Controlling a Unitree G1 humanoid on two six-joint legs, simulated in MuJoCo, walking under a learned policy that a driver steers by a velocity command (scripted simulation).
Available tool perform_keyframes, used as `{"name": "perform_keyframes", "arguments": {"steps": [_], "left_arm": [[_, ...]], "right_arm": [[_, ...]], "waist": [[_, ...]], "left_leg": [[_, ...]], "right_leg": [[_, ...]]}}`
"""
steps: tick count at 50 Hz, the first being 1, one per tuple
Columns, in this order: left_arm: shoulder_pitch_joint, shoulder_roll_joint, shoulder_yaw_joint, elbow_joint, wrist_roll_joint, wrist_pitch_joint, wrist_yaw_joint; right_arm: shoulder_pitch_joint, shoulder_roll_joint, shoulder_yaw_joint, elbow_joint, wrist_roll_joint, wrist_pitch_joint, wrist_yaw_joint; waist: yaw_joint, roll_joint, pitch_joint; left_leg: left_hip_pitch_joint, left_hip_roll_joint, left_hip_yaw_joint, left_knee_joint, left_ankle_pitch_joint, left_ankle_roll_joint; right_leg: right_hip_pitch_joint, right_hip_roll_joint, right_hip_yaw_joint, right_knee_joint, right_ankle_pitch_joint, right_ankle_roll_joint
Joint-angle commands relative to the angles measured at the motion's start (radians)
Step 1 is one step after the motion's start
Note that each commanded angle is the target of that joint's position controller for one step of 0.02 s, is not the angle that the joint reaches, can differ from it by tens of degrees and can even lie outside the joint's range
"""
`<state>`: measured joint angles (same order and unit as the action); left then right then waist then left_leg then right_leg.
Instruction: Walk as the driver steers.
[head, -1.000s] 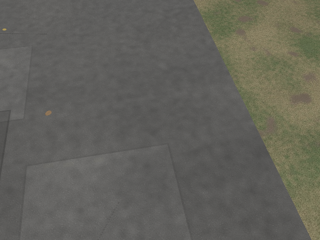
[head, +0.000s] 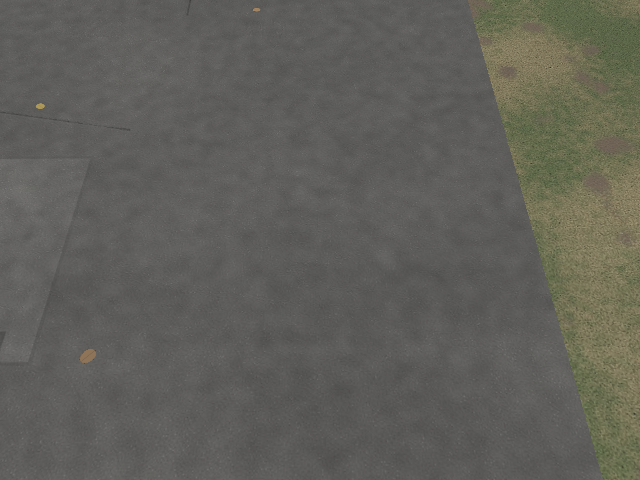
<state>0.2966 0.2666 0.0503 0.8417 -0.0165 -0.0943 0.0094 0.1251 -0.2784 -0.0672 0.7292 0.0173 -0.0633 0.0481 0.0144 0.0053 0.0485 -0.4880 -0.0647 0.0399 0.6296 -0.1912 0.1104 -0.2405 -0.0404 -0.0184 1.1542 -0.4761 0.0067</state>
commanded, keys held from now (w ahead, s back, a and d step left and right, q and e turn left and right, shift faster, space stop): w+q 0.38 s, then w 0.54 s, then w+e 0.08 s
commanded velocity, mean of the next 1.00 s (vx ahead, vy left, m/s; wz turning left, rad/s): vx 0.50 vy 0.00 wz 0.33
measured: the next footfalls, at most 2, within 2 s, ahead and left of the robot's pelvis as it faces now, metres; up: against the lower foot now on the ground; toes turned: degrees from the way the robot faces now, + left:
right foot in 0.40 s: +0.42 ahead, -0.10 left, +0.00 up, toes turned +18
left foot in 0.90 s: +0.58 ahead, +0.22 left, +0.00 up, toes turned +21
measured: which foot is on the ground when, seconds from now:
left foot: down 0.00-0.42, up 0.44-0.88, down 0.90-1.00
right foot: up 0.00-0.38, down 0.40-0.92, up 0.94-1.00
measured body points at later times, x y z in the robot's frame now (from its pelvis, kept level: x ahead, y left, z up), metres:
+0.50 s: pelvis +0.29 -0.03 +0.01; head +0.31 -0.03 +0.46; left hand +0.40 +0.27 -0.07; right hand +0.43 -0.28 -0.11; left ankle +0.13 +0.06 -0.64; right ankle +0.38 -0.11 -0.72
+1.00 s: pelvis +0.51 +0.10 +0.01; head +0.54 +0.12 +0.46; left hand +0.45 +0.37 -0.12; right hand +0.78 -0.07 -0.06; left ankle +0.54 +0.21 -0.72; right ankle +0.45 -0.08 -0.63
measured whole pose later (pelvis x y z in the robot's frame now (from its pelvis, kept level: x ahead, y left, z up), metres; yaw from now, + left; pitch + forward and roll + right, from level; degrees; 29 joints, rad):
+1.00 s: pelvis +0.51 +0.10 +0.01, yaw +19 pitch +2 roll -1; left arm 0.35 0.30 0.04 0.86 -0.03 -0.08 -0.01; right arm 0.13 -0.26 -0.04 0.66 0.00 -0.08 0.03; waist 0.04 -0.02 0.01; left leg -0.39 -0.01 0.04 0.53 -0.18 0.05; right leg -0.35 -0.03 0.04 1.10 -0.43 -0.02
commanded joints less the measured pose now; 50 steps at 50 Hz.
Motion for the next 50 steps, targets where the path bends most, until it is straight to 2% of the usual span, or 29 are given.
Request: {"name": "perform_keyframes", "arguments": {"steps": [1, 3, 5, 7, 11, 14, 16, 18, 19, 20, 21, 22, 23, 24, 25, 26, 28, 30, 35, 38, 41, 43, 44, 45, 46, 47, 48, 49, 50], "left_arm": [[-0.092, 0.126, 0.020, -0.140, -0.001, -0.068, -0.002], [-0.064, 0.135, 0.034, -0.140, 0.024, -0.041, 0.003], [-0.050, 0.106, 0.031, -0.149, 0.032, -0.019, 0.005], [-0.109, 0.088, 0.025, -0.175, 0.036, -0.010, 0.009], [-0.267, 0.056, 0.009, -0.214, 0.028, -0.017, -0.001], [-0.339, 0.078, 0.013, -0.238, 0.012, -0.029, -0.017], [-0.341, 0.107, 0.024, -0.246, 0.010, -0.039, -0.027], [-0.290, 0.129, 0.037, -0.239, 0.007, -0.049, -0.029], [-0.210, 0.143, 0.048, -0.218, 0.010, -0.054, -0.025], [-0.092, 0.177, 0.062, -0.201, 0.026, -0.059, -0.020], [0.049, 0.251, 0.079, -0.184, 0.048, -0.058, -0.014], [0.120, 0.252, 0.086, -0.138, 0.030, -0.045, -0.025], [0.082, 0.164, 0.062, -0.152, 0.012, -0.041, -0.027], [0.037, 0.125, 0.050, -0.158, 0.014, -0.031, -0.025], [-0.009, 0.111, 0.041, -0.157, 0.022, -0.024, -0.026], [-0.036, 0.091, 0.032, -0.153, 0.026, -0.023, -0.026], [-0.050, 0.083, 0.028, -0.141, 0.025, -0.026, -0.028], [-0.036, 0.110, 0.034, -0.122, 0.015, -0.031, -0.029], [0.005, 0.163, 0.044, -0.083, 0.002, -0.015, -0.021], [0.062, 0.179, 0.044, -0.052, -0.008, -0.004, -0.022], [0.086, 0.194, 0.047, -0.028, -0.014, 0.011, -0.020], [0.065, 0.209, 0.050, -0.022, -0.017, 0.022, -0.015], [0.066, 0.194, 0.043, -0.020, -0.016, 0.025, -0.013], [0.056, 0.156, 0.026, -0.035, -0.001, 0.022, -0.010], [0.131, 0.061, -0.008, -0.070, 0.014, 0.004, -0.012], [0.130, 0.089, -0.004, -0.056, 0.002, -0.014, -0.015], [0.061, 0.161, 0.018, -0.073, -0.026, -0.019, -0.021], [0.006, 0.158, 0.018, -0.084, -0.028, -0.016, -0.021], [-0.018, 0.146, 0.020, -0.085, -0.014, -0.007, -0.019]], "right_arm": [[0.161, -0.134, -0.040, -0.033, 0.004, -0.010, -0.014], [0.092, -0.096, -0.027, -0.067, -0.010, -0.008, -0.019], [0.097, -0.116, -0.033, -0.070, -0.007, -0.013, -0.027], [0.125, -0.143, -0.041, -0.065, -0.004, -0.014, -0.041], [0.185, -0.149, -0.042, -0.051, 0.007, 0.000, -0.057], [0.229, -0.156, -0.044, -0.038, 0.012, 0.009, -0.061], [0.239, -0.150, -0.043, -0.036, 0.013, 0.015, -0.065], [0.217, -0.152, -0.046, -0.044, 0.009, 0.020, -0.068], [0.198, -0.134, -0.040, -0.053, 0.007, 0.021, -0.067], [0.188, -0.086, -0.022, -0.064, -0.002, 0.017, -0.063], [0.276, -0.022, -0.002, -0.082, -0.002, 0.010, -0.062], [0.360, -0.032, 0.006, -0.082, 0.018, 0.002, -0.063], [0.318, -0.120, -0.012, -0.061, 0.025, 0.001, -0.062], [0.216, -0.139, -0.016, -0.076, 0.015, 0.004, -0.060], [0.154, -0.127, -0.015, -0.095, 0.000, 0.003, -0.058], [0.128, -0.115, -0.018, -0.103, -0.008, 0.001, -0.054], [0.153, -0.077, -0.011, -0.097, -0.001, 0.004, -0.046], [0.130, -0.052, -0.002, -0.104, -0.007, 0.006, -0.044], [-0.021, -0.020, 0.019, -0.134, -0.009, -0.011, -0.033], [-0.104, -0.030, 0.017, -0.156, 0.001, -0.016, -0.023], [-0.145, -0.049, 0.011, -0.180, 0.006, -0.021, -0.012], [-0.074, -0.076, -0.003, -0.165, 0.001, -0.025, -0.011], [0.040, -0.111, -0.024, -0.128, -0.007, -0.024, -0.018], [0.209, -0.169, -0.047, -0.091, -0.015, -0.021, -0.029], [0.317, -0.279, -0.070, -0.080, -0.031, -0.012, -0.036], [0.348, -0.219, -0.054, -0.069, -0.019, -0.010, -0.033], [0.289, -0.168, -0.035, -0.069, -0.014, -0.013, -0.031], [0.220, -0.133, -0.023, -0.076, -0.013, -0.014, -0.029], [0.159, -0.101, -0.012, -0.075, -0.017, -0.018, -0.024]], "waist": [[-0.065, -0.016, -0.170], [0.000, 0.009, -0.121], [0.015, 0.024, -0.108], [0.004, 0.030, -0.082], [-0.062, 0.074, -0.067], [-0.091, 0.093, -0.062], [-0.082, 0.100, -0.064], [-0.045, 0.130, -0.070], [0.001, 0.131, -0.099], [0.057, 0.097, -0.199], [0.061, -0.088, -0.353], [0.042, -0.357, -0.404], [0.061, -0.218, -0.271], [0.069, -0.121, -0.160], [0.051, -0.067, -0.086], [0.028, -0.067, -0.052], [-0.006, -0.108, -0.051], [-0.009, -0.105, -0.048], [0.037, -0.081, -0.036], [0.070, -0.087, -0.022], [0.065, -0.099, -0.006], [0.005, -0.101, -0.039], [-0.050, -0.081, -0.110], [-0.126, -0.036, -0.230], [-0.121, 0.202, -0.361], [-0.134, 0.241, -0.418], [-0.126, 0.162, -0.268], [-0.098, 0.113, -0.180], [-0.067, 0.079, -0.112]], "left_leg": [[0.560, 0.293, -0.507, -0.328, 0.123, 0.209], [0.365, 0.237, -0.409, -0.376, 0.240, 0.193], [0.284, 0.215, -0.355, -0.398, 0.328, 0.201], [0.238, 0.191, -0.308, -0.407, 0.360, 0.189], [0.222, 0.134, -0.273, -0.375, 0.238, 0.124], [0.265, 0.164, -0.345, -0.337, 0.157, 0.112], [0.328, 0.190, -0.415, -0.282, 0.120, 0.100], [0.357, 0.203, -0.467, -0.223, 0.138, 0.081], [0.344, 0.172, -0.460, -0.159, 0.179, 0.060], [0.295, 0.123, -0.401, 0.011, 0.193, 0.027], [0.035, 0.006, -0.277, 0.336, -0.021, -0.040], [-0.213, -0.030, -0.218, 0.576, -0.397, -0.074], [-0.301, 0.026, -0.253, 0.672, -0.342, -0.079], [-0.311, 0.061, -0.216, 0.690, -0.259, -0.081], [-0.290, 0.087, -0.192, 0.645, -0.201, -0.081], [-0.259, 0.117, -0.187, 0.587, -0.159, -0.079], [-0.186, 0.144, -0.153, 0.511, -0.129, -0.081], [-0.187, 0.156, -0.121, 0.422, -0.094, -0.092], [-0.130, 0.152, -0.071, 0.106, 0.135, -0.107], [-0.085, 0.127, -0.050, -0.005, 0.187, -0.107], [-0.068, 0.113, -0.046, -0.074, 0.124, -0.074], [0.062, 0.082, -0.017, -0.137, 0.098, -0.041], [0.235, 0.057, 0.004, -0.163, 0.101, -0.016], [0.497, 0.151, -0.096, -0.136, 0.122, 0.033], [0.859, 0.409, -0.519, -0.175, 0.019, 0.180], [0.873, 0.471, -0.757, -0.300, -0.102, 0.221], [0.754, 0.444, -0.624, -0.318, -0.146, 0.175], [0.618, 0.401, -0.486, -0.340, -0.111, 0.140], [0.497, 0.358, -0.395, -0.381, -0.057, 0.121]], "right_leg": [[-0.534, -0.048, 0.111, 0.129, 0.106, -0.025], [-0.404, -0.083, 0.109, 0.030, 0.161, -0.006], [-0.374, -0.080, 0.086, -0.046, 0.194, 0.024], [-0.387, -0.065, 0.069, -0.164, 0.281, 0.050], [-0.325, 0.000, 0.059, -0.485, 0.522, 0.057], [-0.286, 0.033, 0.071, -0.596, 0.550, 0.050], [-0.266, 0.040, 0.094, -0.651, 0.498, 0.031], [-0.195, 0.042, 0.094, -0.680, 0.417, -0.001], [-0.083, 0.046, 0.075, -0.725, 0.423, -0.026], [0.116, -0.034, 0.128, -0.709, 0.425, -0.076], [0.476, -0.243, 0.422, -0.710, 0.348, -0.195], [0.602, -0.380, 0.805, -0.821, 0.105, -0.299], [0.508, -0.352, 0.768, -0.860, -0.049, -0.270], [0.385, -0.308, 0.615, -0.865, -0.006, -0.233], [0.259, -0.265, 0.508, -0.889, 0.108, -0.222], [0.181, -0.228, 0.433, -0.912, 0.201, -0.216], [0.105, -0.184, 0.337, -0.951, 0.310, -0.215], [0.089, -0.180, 0.275, -0.980, 0.405, -0.235], [0.091, -0.154, 0.142, -1.000, 0.492, -0.216], [0.123, -0.168, 0.126, -0.983, 0.480, -0.203], [0.192, -0.210, 0.145, -0.944, 0.497, -0.185], [0.208, -0.206, 0.124, -0.852, 0.648, -0.159], [0.183, -0.163, 0.080, -0.715, 0.785, -0.136], [0.047, -0.114, 0.031, -0.479, 0.711, -0.096], [-0.353, 0.032, -0.034, -0.081, 0.305, -0.018], [-0.498, 0.057, 0.107, 0.082, -0.097, -0.022], [-0.575, 0.003, 0.132, 0.143, -0.041, -0.034], [-0.560, -0.041, 0.108, 0.110, 0.048, -0.040], [-0.527, -0.069, 0.100, 0.055, 0.118, -0.034]]}}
